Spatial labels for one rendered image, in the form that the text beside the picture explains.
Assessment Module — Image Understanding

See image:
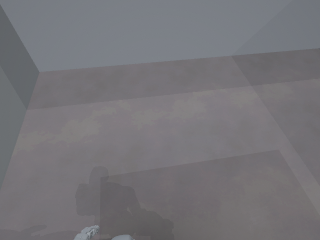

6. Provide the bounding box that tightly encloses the robot left hand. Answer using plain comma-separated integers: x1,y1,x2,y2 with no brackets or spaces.
73,225,100,240

